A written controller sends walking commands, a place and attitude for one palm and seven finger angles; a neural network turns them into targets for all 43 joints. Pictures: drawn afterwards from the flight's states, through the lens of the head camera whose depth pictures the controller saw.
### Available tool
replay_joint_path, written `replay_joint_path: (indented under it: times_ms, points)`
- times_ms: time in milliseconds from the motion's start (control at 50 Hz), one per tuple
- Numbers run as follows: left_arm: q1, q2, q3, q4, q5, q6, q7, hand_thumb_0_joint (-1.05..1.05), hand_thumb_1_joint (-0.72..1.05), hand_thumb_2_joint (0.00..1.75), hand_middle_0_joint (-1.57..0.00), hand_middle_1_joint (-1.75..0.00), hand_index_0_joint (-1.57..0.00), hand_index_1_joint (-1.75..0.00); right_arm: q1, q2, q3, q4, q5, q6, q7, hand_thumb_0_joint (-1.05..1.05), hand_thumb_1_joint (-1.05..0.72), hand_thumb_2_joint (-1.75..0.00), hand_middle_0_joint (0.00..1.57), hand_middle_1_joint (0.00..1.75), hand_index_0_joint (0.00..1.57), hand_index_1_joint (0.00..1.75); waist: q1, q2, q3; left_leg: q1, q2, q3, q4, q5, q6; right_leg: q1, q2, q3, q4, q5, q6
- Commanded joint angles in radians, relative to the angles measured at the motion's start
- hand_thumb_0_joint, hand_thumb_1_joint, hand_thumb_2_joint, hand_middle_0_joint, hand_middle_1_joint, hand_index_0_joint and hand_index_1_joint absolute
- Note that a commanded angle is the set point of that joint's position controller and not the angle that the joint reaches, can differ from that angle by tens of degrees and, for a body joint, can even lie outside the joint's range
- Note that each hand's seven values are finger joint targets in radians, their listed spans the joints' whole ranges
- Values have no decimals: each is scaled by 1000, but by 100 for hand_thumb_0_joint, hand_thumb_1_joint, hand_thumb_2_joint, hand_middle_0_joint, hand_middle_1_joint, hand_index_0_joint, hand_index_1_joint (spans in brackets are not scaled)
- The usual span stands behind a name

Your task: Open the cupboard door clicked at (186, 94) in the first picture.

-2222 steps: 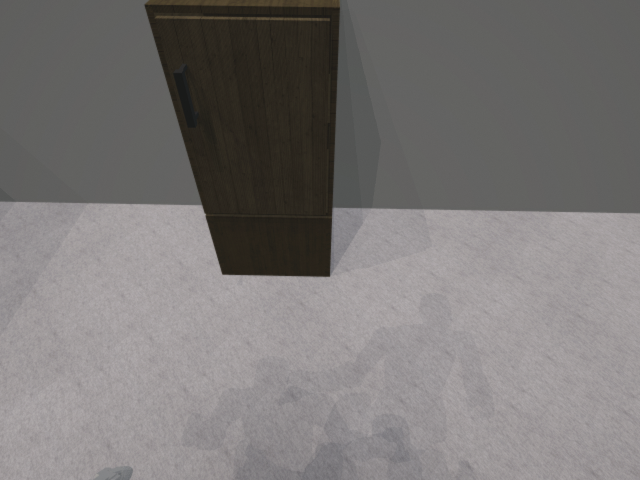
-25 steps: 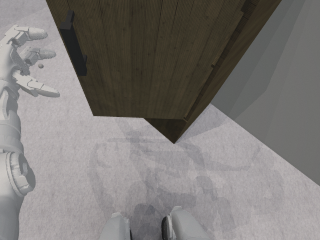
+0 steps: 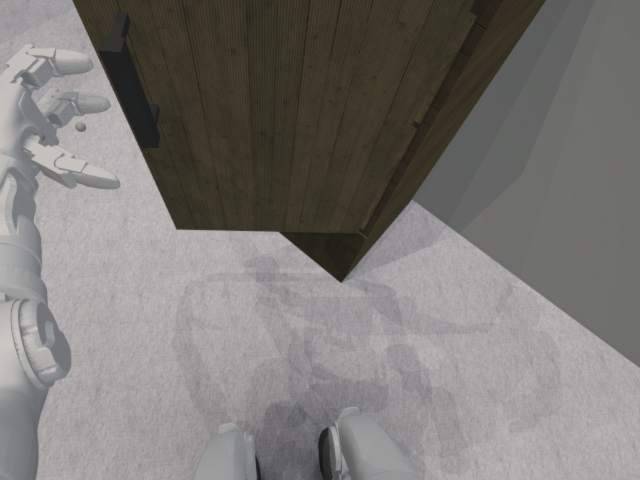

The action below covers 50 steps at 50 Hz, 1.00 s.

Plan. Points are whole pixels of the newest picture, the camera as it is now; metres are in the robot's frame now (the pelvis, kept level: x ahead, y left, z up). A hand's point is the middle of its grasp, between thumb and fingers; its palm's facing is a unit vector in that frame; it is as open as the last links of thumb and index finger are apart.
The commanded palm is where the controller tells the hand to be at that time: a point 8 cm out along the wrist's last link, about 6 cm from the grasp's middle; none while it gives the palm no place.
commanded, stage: slide the fingers in behind the handle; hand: left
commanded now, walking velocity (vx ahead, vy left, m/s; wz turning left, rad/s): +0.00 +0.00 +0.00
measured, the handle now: (137, 86) +0.56 +0.17 +0.09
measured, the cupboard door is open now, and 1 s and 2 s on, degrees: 42 41 41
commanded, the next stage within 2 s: close the thumb around the handle in 1.30 s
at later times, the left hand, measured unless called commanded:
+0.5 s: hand (112, 130) +0.50 +0.19 +0.08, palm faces -0.08 -1.00 +0.00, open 14.0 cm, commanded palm +0.49 +0.23 +0.08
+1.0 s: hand (142, 125) +0.51 +0.16 +0.08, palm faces -0.05 -1.00 -0.01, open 13.9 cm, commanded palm +0.49 +0.20 +0.08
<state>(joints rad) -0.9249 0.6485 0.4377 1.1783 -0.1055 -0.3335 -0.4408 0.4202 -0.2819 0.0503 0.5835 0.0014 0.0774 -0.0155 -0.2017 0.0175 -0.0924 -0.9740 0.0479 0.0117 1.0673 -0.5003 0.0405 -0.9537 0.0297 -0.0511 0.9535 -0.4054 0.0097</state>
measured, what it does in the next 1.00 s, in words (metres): stands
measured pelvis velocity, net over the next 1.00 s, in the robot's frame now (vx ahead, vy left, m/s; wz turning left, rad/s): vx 0.00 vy -0.01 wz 0.02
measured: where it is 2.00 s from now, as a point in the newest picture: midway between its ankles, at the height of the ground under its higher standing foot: outside the picture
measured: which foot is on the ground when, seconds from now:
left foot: down 0.00-1.00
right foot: down 0.00-1.00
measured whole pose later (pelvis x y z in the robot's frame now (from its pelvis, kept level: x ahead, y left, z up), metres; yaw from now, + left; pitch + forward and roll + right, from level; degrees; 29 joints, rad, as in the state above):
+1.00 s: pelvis +0.00 -0.01 +0.00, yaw +1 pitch +22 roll -3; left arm -0.94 0.48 0.34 1.17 -0.09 -0.37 -0.26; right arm 0.42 -0.27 0.03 0.61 -0.01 0.06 0.01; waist -0.18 0.03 -0.10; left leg -0.95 0.04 0.01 1.06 -0.50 0.02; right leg -0.94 0.02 -0.05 0.98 -0.42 -0.01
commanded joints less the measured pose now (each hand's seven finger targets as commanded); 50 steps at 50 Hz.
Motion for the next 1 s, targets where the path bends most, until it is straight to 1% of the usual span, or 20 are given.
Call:
replay_joint_path:
  times_ms: [0,60,120,180,200,220,260,320,340,400,460,520,560,620,780,840,860,880,960,980]
  points:
    - [-434,266,37,-258,-30,-91,24,0,-50,30,-30,-120,-30,-120,173,-191,-68,-33,-4,-10,-8,0,-90,-90,20,30,20,30,15,203,-526,474,-6,-80,-112,554,-25,172,31,2,-71,314,-30]
    - [-404,251,37,-233,-36,-75,25,0,-50,30,-30,-120,-30,-120,172,-193,-70,-36,1,-9,-8,0,-90,-90,20,30,20,30,18,183,-521,455,-10,-69,-117,545,-20,199,33,5,-76,333,-30]
    - [-385,230,12,-200,-30,-49,27,0,-50,30,-30,-120,-30,-120,168,-190,-68,-41,3,-5,-8,0,-90,-90,20,30,20,30,7,132,-454,377,-16,-55,-126,479,-9,225,29,11,-86,332,-26]
    - [-398,187,-17,-256,-29,-64,34,0,-50,30,-30,-120,-30,-120,166,-183,-71,-45,1,-7,-6,0,-90,-90,20,30,20,30,14,187,-487,453,-11,-66,-127,551,-20,195,29,3,-79,344,-30]
    - [-383,195,2,-266,-33,-72,41,0,-50,30,-30,-120,-30,-120,167,-184,-75,-44,-1,-8,-5,0,-90,-90,20,30,20,30,23,173,-501,467,-9,-68,-123,553,-21,191,30,3,-80,336,-30]
    - [-396,146,-37,-264,-37,-76,41,0,-50,30,-30,-120,-30,-120,158,-179,-73,-42,0,-11,-1,0,-90,-90,20,30,20,30,11,187,-484,467,-10,-68,-124,542,-23,173,31,2,-82,323,-30]
    - [-400,155,-17,-263,-48,-87,47,0,-50,30,-30,-120,-30,-120,163,-182,-76,-34,-1,-11,-1,0,-90,-90,20,30,20,30,12,158,-483,479,-6,-74,-125,559,-25,176,33,-2,-80,329,-31]
    - [-404,112,-41,-258,-49,-86,58,0,-50,30,-30,-120,-30,-120,160,-178,-78,-32,-1,-15,0,0,-90,-90,20,30,20,30,7,133,-478,458,-10,-73,-127,536,-22,185,29,-1,-80,326,-29]
    - [-403,102,-45,-258,-50,-88,63,0,-50,30,-30,-120,-30,-120,162,-176,-77,-31,-1,-15,0,0,-90,-90,20,30,20,30,11,161,-480,472,-11,-73,-121,565,-22,172,28,-2,-74,332,-33]
    - [-385,138,-19,-232,-30,-82,86,0,-50,30,-30,-120,-30,-120,157,-177,-76,-33,-1,-12,1,0,-90,-90,20,30,20,30,19,114,-462,424,-14,-65,-127,508,-20,201,25,4,-77,323,-29]
    - [-427,91,-57,-267,-20,-97,106,0,-50,30,-30,-120,-30,-120,150,-168,-76,-34,-3,-17,8,0,-90,-90,20,30,20,30,18,188,-478,481,-11,-76,-127,542,-30,157,26,-1,-70,308,-33]
    - [-444,73,-63,-239,-20,-101,127,0,-50,30,-30,-120,-30,-120,146,-169,-76,-31,-3,-20,8,0,-90,-90,20,30,20,30,1,121,-455,426,-16,-70,-126,460,-21,174,25,5,-77,284,-29]
    - [-465,123,-23,-245,-18,-110,136,0,-50,30,-30,-120,-30,-120,154,-173,-75,-29,-5,-24,4,0,-90,-90,20,30,20,30,8,114,-499,417,-20,-69,-123,469,-19,215,25,11,-69,311,-29]
    - [-444,132,-23,-220,-5,-103,140,0,-50,30,-30,-120,-30,-120,149,-171,-71,-33,-4,-26,3,0,-90,-90,20,30,20,30,12,113,-479,369,-26,-58,-126,439,-15,240,20,17,-68,314,-29]
    - [-474,22,-100,-247,-20,-107,134,0,-50,30,-30,-120,-30,-120,152,-166,-79,-23,-5,-30,10,0,-90,-90,20,30,20,30,-6,153,-505,444,-20,-66,-118,476,-21,187,24,10,-72,316,-30]
    - [-461,41,-71,-213,-30,-97,147,0,-50,30,-30,-120,-30,-120,162,-169,-77,-17,-6,-33,5,0,-90,-90,20,30,20,30,-8,88,-475,383,-27,-60,-120,438,-12,222,24,12,-76,318,-29]
    - [-457,59,-59,-194,-19,-92,155,0,-50,30,-30,-120,-30,-120,160,-168,-77,-16,-5,-32,6,0,-90,-90,20,30,20,30,1,96,-463,368,-26,-58,-124,416,-14,218,22,14,-76,302,-28]
    - [-473,24,-93,-198,-10,-92,162,0,-50,30,-30,-120,-30,-120,156,-164,-75,-18,-5,-34,8,0,-90,-90,20,30,20,30,-7,108,-445,362,-29,-58,-128,396,-14,201,20,13,-76,283,-28]
    - [-488,62,-74,-241,20,-119,190,0,-50,30,-30,-120,-30,-120,167,-165,-79,-14,-14,-37,13,0,-90,-90,20,30,20,30,2,140,-504,405,-27,-61,-112,457,-15,201,18,18,-64,318,-29]
    - [-457,58,-74,-221,23,-118,189,0,-50,30,-30,-120,-30,-120,166,-165,-80,-17,-12,-34,14,0,-90,-90,20,30,20,30,3,120,-505,397,-27,-60,-112,447,-15,208,18,18,-65,315,-29]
